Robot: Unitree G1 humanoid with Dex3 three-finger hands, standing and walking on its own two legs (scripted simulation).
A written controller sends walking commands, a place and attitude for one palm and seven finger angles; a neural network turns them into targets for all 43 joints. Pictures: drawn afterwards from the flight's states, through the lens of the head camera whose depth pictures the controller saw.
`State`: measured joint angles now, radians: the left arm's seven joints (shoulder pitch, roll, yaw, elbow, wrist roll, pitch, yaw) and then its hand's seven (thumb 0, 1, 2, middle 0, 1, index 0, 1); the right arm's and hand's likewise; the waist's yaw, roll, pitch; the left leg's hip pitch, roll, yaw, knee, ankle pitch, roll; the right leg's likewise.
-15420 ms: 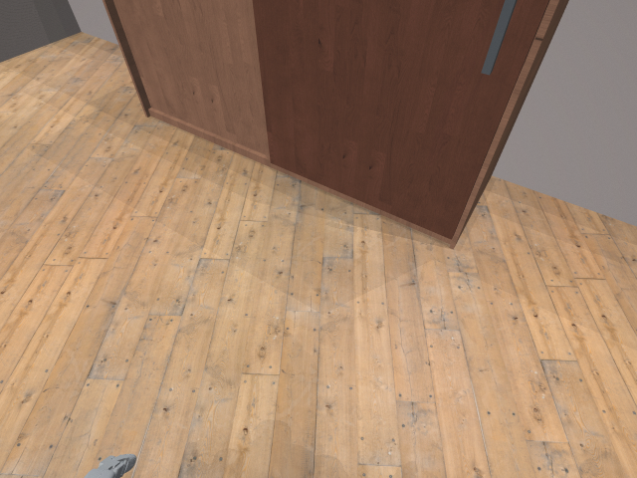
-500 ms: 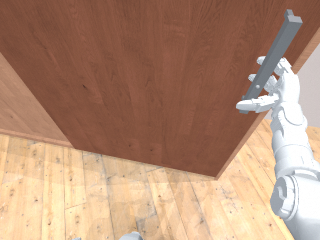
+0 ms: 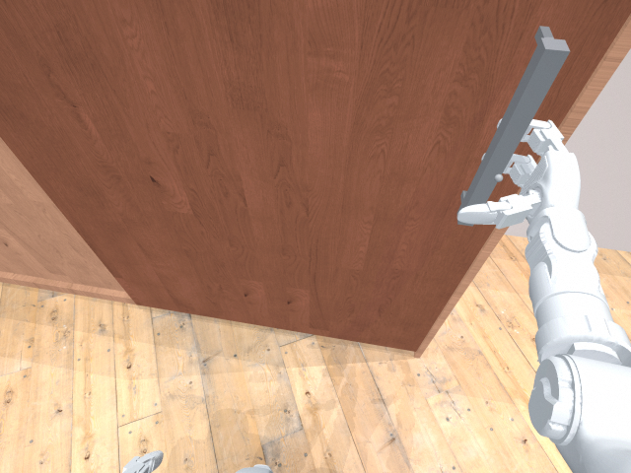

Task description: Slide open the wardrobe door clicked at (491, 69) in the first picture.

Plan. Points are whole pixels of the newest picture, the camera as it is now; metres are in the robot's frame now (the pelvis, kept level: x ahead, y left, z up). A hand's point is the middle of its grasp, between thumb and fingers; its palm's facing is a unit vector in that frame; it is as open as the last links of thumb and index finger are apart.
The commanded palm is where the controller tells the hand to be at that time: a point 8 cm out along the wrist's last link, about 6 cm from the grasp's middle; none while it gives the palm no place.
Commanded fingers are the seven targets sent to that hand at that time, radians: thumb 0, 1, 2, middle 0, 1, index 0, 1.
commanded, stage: grip the handle and tug to test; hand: right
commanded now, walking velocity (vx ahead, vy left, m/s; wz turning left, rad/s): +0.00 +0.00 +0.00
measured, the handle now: (498, 141) +0.53 -0.17 +0.14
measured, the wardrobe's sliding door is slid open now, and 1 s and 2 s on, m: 0.00 0.00 0.00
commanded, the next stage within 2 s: tug the door sideways, standing still in 1.48 s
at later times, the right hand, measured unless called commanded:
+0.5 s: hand (486, 173) +0.47 -0.15 +0.13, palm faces +0.04 +1.00 -0.01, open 9.7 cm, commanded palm +0.44 -0.20 +0.13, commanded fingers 0.00 -0.57 -0.76 0.41 1.35 0.41 1.35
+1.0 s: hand (484, 172) +0.48 -0.15 +0.13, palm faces +0.05 +1.00 +0.00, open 6.1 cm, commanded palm +0.44 -0.20 +0.13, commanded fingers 0.00 -0.90 -0.90 0.45 1.40 0.45 1.40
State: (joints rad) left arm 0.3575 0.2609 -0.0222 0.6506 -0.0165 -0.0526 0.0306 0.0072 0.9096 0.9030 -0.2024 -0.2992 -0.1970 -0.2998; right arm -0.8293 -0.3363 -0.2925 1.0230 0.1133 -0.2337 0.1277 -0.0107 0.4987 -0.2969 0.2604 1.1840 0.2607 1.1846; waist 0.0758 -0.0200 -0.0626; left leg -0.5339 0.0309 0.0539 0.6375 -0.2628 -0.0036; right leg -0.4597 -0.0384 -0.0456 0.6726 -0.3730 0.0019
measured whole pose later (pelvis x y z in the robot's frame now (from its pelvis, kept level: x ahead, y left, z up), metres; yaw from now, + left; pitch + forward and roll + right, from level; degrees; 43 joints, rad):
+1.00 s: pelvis +0.01 +0.00 +0.00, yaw +2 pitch +9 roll +0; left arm 0.37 0.26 -0.01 0.63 -0.01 -0.02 0.03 0.01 0.91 0.90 -0.20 -0.30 -0.20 -0.30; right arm -0.75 -0.31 -0.33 0.92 0.10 -0.20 0.10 0.01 -0.70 -0.80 0.32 1.34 0.32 1.34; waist 0.09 -0.03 -0.07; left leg -0.51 0.01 0.03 0.61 -0.26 0.00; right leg -0.42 -0.05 -0.07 0.63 -0.37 0.00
